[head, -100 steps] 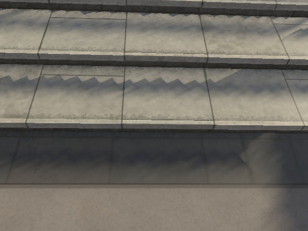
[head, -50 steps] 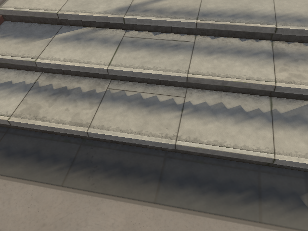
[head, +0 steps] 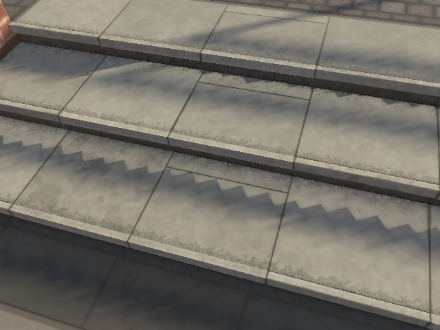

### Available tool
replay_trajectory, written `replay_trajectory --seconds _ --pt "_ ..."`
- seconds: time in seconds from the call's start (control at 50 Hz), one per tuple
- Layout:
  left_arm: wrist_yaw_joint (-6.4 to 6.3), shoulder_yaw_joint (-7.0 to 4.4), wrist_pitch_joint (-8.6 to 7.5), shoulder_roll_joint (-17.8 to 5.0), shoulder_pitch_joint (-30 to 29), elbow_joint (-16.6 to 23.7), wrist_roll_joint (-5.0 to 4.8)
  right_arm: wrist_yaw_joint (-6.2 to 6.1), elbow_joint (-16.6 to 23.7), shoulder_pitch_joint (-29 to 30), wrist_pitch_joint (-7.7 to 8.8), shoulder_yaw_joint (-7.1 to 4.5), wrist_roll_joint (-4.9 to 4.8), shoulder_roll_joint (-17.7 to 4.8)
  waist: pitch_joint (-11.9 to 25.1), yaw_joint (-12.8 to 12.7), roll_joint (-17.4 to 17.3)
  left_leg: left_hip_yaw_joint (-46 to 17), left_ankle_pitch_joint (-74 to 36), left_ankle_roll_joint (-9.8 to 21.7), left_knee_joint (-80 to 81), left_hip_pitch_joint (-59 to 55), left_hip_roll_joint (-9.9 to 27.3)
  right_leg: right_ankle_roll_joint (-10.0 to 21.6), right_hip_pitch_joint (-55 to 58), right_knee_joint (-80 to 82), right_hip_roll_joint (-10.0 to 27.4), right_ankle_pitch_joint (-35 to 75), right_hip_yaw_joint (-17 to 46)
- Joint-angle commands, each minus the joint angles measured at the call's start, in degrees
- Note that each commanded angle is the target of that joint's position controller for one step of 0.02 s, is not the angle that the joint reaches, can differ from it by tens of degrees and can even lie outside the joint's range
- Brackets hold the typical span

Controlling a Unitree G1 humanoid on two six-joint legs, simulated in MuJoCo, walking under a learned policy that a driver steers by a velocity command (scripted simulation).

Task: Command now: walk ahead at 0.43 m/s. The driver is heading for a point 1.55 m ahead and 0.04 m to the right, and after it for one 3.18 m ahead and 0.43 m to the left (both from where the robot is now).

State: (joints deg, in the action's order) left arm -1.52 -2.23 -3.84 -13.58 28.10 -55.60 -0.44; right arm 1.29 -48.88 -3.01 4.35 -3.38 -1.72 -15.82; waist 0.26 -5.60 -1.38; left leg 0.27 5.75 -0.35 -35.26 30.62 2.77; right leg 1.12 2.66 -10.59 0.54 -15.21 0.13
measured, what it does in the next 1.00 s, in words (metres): walks ahead: left foot, then right foot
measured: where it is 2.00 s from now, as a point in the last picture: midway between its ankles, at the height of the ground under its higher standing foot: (222, 120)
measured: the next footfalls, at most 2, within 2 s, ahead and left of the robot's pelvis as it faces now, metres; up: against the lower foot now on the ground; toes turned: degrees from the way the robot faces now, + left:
left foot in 0.12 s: +0.21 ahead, +0.15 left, +0.00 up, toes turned +2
right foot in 0.58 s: +0.47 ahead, -0.05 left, +0.00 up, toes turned -4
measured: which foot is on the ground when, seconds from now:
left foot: up 0.00-0.10, down 0.12-0.58, up 0.60-1.00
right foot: down 0.00-0.12, up 0.14-0.56, down 0.58-1.00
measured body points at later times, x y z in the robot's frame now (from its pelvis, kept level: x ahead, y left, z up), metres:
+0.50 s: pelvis +0.27 +0.05 -0.01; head +0.29 +0.04 +0.44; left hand +0.46 +0.29 -0.11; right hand +0.25 -0.21 -0.15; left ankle +0.17 +0.15 -0.75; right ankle +0.43 -0.08 -0.71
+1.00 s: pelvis +0.53 +0.05 +0.00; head +0.57 +0.04 +0.45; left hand +0.41 +0.27 -0.14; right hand +0.75 -0.14 -0.10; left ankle +0.66 +0.15 -0.53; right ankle +0.43 -0.05 -0.75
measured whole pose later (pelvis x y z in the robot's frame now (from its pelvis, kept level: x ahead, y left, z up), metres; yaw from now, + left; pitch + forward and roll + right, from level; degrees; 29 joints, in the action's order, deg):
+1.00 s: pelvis +0.53 +0.05 +0.00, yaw +0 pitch +3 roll -1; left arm -1.3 -0.3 -5.6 -8.8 31.3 -64.2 1.5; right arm -0.2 -40.5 -1.5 -0.1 1.4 2.4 -8.4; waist -0.3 -1.2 -1.6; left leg 4.7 26.0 4.0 -96.5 65.9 6.3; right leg 2.4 0.3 -11.4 -1.9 -15.3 -4.6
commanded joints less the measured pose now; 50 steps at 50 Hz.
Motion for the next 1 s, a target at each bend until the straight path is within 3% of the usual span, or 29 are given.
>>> replay_trajectory --seconds 0.02,0.08,0.12,0.14,0.16,0.18,0.2,0.22,0.24,0.26,0.3,0.36,0.38,0.4,0.46,0.52,0.56,0.58,0.6,0.62,0.64,0.66,0.7,0.78,0.84,0.92,0.94,0.98,1.0 --pt "0.16 -2.34 -0.33 -10.41 2.48 1.13 -0.57 0.95 6.61 11.29 1.44 0.52 -0.30 -2.24 -7.99 -0.53 9.16 1.77 -0.65 0.87 4.30 2.68 -1.08 8.97 -3.33 3.92 13.58 6.73 8.60" --pt "0.48 -2.85 -0.10 -11.65 -0.06 1.49 -0.88 1.14 6.19 7.46 1.72 -0.37 -0.13 -5.23 -5.55 3.83 9.97 2.84 0.54 3.76 7.11 -7.13 -2.86 7.27 -3.21 -2.10 14.40 22.73 6.87" --pt "0.46 -2.40 -0.12 -10.73 -2.27 2.60 -0.32 0.18 1.12 -9.33 1.59 -2.93 -0.10 -10.03 5.12 12.13 7.76 1.80 0.00 7.30 7.34 -31.49 -2.88 3.87 -11.23 -21.66 9.72 36.69 1.61" --pt "0.47 -1.15 -0.61 -7.26 -2.07 5.00 0.87 -0.66 -0.87 -19.98 1.06 -4.21 1.07 -15.01 14.45 15.04 -2.74 -16.74 6.71 12.48 8.02 -50.68 11.03 0.68 -27.75 -42.55 4.73 19.03 -1.40" --pt "0.61 0.34 -1.95 -1.88 1.44 5.34 -0.09 -0.14 -1.86 -21.84 0.89 -3.84 1.26 -15.69 20.59 12.50 -15.86 -41.34 18.25 19.09 18.20 -57.11 20.52 -0.85 -40.95 -57.43 -3.22 -17.30 3.30" --pt "0.82 -1.34 -3.01 -8.35 -3.15 5.70 -1.98 -0.08 -1.33 -16.81 1.17 -2.42 0.87 -10.70 12.31 12.39 -10.30 -37.70 21.13 16.82 20.67 -50.30 18.08 0.16 -46.60 -63.52 0.79 -15.04 7.08" --pt "1.01 -1.82 -3.63 -10.15 -7.18 6.67 -2.56 -0.20 -0.40 -11.91 1.34 -1.71 0.66 -8.29 5.61 10.68 -7.79 -28.69 15.86 14.79 21.45 -42.47 16.08 1.32 -47.80 -63.04 3.85 -9.09 5.26" --pt "0.66 -1.89 -3.73 -9.60 -8.89 6.58 -1.84 -0.02 0.37 -8.04 1.45 -1.27 1.01 -6.89 2.89 8.81 -3.06 -22.83 8.81 13.70 22.76 -35.16 13.71 1.29 -44.86 -60.86 6.19 -4.23 4.10" --pt "0.41 -2.18 -3.41 -8.84 -9.49 6.59 -1.00 0.21 0.73 -6.03 1.60 -0.86 1.53 -5.49 0.69 7.18 -2.38 -18.37 2.79 13.28 24.24 -29.69 11.65 0.94 -42.31 -58.32 7.55 -1.45 3.94" --pt "0.49 -2.08 -2.82 -7.48 -8.48 6.45 -0.70 0.24 0.38 -5.39 1.68 -0.59 1.95 -4.72 0.58 5.54 -3.10 -15.31 -0.30 13.14 25.75 -26.36 10.33 0.69 -39.15 -57.11 8.49 0.01 4.13" --pt "0.63 -1.65 -1.85 -5.13 -8.62 7.03 -0.38 0.15 -0.65 -5.95 2.11 -0.61 1.55 -5.05 -0.55 4.12 -3.12 -11.45 -6.95 14.08 27.57 -22.92 9.68 -0.25 -38.23 -54.24 8.99 0.65 3.15" --pt "0.74 -1.34 -1.50 -5.06 -15.12 10.12 0.48 -0.69 -1.75 -7.56 2.17 -0.93 1.31 -7.12 -2.99 4.61 -1.43 -7.06 -13.18 14.46 29.02 -21.07 8.55 -2.06 -40.89 -44.36 8.75 7.32 1.79" --pt "3.01 -0.02 -0.08 -2.28 -16.71 10.46 4.68 -0.37 -4.83 -12.25 1.85 -0.19 3.30 -5.17 -4.44 4.15 0.14 -2.24 -16.30 12.80 28.44 -16.79 5.66 -1.93 -35.31 -39.04 6.89 9.53 -2.83" --pt "3.96 0.44 0.52 -0.87 -18.58 11.11 4.31 -0.11 -5.25 -13.11 1.77 -0.07 3.22 -4.61 -4.71 4.94 -2.18 0.24 -18.57 11.40 27.82 -15.45 3.75 -1.61 -31.89 -33.96 5.63 13.00 -4.27" --pt "3.93 0.59 1.16 -2.93 -21.71 11.61 2.19 -0.14 -5.73 -15.01 1.71 -0.35 3.04 -6.10 -2.48 6.29 -4.36 -1.22 -17.84 10.11 26.44 -19.63 6.33 -0.40 -27.32 -29.05 4.08 16.74 -4.12" --pt "2.51 -0.19 0.78 -5.79 -22.22 12.35 2.88 -1.00 -5.64 -14.59 1.10 -0.73 3.25 -8.11 -2.20 4.75 -1.89 -3.69 -25.59 9.65 20.64 -28.08 10.10 2.47 -27.02 -25.30 2.44 8.66 -3.57" --pt "1.70 -1.18 -0.21 -6.73 -9.66 7.99 3.55 -1.35 -6.00 -14.71 0.35 -0.69 3.12 -8.06 3.37 -0.55 -0.33 -0.79 -36.00 8.24 2.91 -29.19 6.47 4.53 -13.42 -17.01 -1.56 7.14 -5.56" --pt "1.04 -2.26 -0.84 -10.03 -0.65 5.40 4.36 -1.33 -5.37 -15.70 0.41 0.00 2.97 -6.11 8.36 -3.40 2.54 1.07 -23.16 6.85 -11.45 -20.46 3.27 6.29 -0.35 -14.90 4.35 5.58 0.80" --pt "0.83 -3.79 -0.95 -17.47 1.40 5.27 4.99 -0.89 -3.37 -21.71 0.63 1.82 2.21 2.42 12.01 1.44 16.97 4.03 18.34 4.42 -31.88 -2.07 -5.51 12.04 12.11 -11.02 22.76 12.15 26.89" --pt "1.46 -4.38 0.05 -16.63 0.90 4.54 2.13 -1.02 -5.56 -22.57 -0.11 0.60 2.91 -2.64 13.81 0.41 11.60 -2.12 23.41 4.81 -40.81 4.87 -6.18 15.77 10.45 -4.03 23.75 -0.40 38.99" --pt "1.65 -3.26 0.34 -11.84 -5.32 5.47 1.49 -0.78 -4.66 -18.13 -0.37 0.27 3.72 -3.57 4.60 2.75 6.35 -2.29 19.32 5.27 -44.68 9.78 -2.40 14.86 3.38 -3.13 21.51 -12.49 31.55" --pt "1.98 -1.97 0.17 -7.09 -9.46 6.11 1.45 -0.22 -3.70 -14.56 -0.08 0.37 3.90 -3.17 -0.06 3.26 4.26 -2.15 14.87 5.34 -43.73 10.14 -0.39 13.43 -3.75 -1.05 18.41 -14.61 25.79" --pt "1.61 -0.78 -0.35 -3.58 -9.94 4.26 1.49 0.56 -3.43 -14.63 -0.92 0.61 4.18 -1.54 -2.71 6.17 5.25 -1.78 9.99 4.49 -42.53 7.29 2.03 10.68 -10.88 1.72 13.90 -8.37 17.61" --pt "1.69 -0.92 -1.77 -4.19 -4.15 -0.41 1.47 0.73 -1.60 -11.31 -2.88 1.36 4.51 1.32 -3.34 6.69 4.33 1.28 8.76 2.70 -51.94 14.70 1.99 12.50 -11.62 1.59 12.42 5.95 10.20" --pt "1.31 -0.58 -2.23 -3.32 2.16 -3.60 1.82 -0.60 2.62 -3.50 -3.60 2.06 4.34 3.28 -4.95 4.82 5.84 2.93 13.95 2.03 -64.79 29.57 2.00 14.71 -7.29 2.47 13.56 3.06 10.57" --pt "0.77 0.14 -2.94 -3.84 4.50 -5.46 2.52 -2.21 11.57 7.91 -3.33 3.86 3.79 5.38 -8.60 4.76 3.91 1.05 22.83 4.06 -73.36 49.53 3.42 13.31 -3.27 4.34 16.09 -3.60 11.10" --pt "0.62 0.39 -2.80 -3.65 4.50 -6.09 2.40 -2.16 13.82 10.32 -3.16 4.44 3.97 5.36 -8.69 5.03 2.41 2.25 23.46 4.33 -67.57 49.63 4.35 11.85 -3.90 5.72 14.62 -4.70 9.19" --pt "-0.52 0.94 -2.47 -3.13 5.76 -8.01 1.79 -1.72 17.42 12.63 -3.17 5.27 4.09 5.58 -8.04 4.95 3.92 4.08 23.26 4.74 -59.32 47.18 4.97 10.97 -3.27 7.97 12.77 3.06 6.75" --pt "-0.96 0.85 -2.13 -3.56 4.39 -7.27 1.16 -0.93 17.40 10.05 -3.47 5.83 4.31 5.92 -5.25 6.03 2.39 4.87 17.37 5.33 -48.60 35.47 5.97 11.20 -6.56 11.63 12.40 10.30 3.44"
Velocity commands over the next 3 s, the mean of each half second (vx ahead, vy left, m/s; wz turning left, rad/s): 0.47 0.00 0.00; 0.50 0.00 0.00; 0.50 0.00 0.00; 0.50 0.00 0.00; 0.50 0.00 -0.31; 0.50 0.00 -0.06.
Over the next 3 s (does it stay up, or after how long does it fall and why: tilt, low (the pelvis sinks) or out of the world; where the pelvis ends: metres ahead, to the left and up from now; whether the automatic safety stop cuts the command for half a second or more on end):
stays up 1.69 0.08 0.30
